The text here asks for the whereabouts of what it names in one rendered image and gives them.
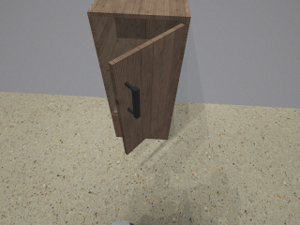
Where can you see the cupboard door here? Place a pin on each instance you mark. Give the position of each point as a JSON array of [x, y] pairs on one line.
[[152, 67]]

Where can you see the handle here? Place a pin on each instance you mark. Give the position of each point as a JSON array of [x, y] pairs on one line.
[[136, 104]]

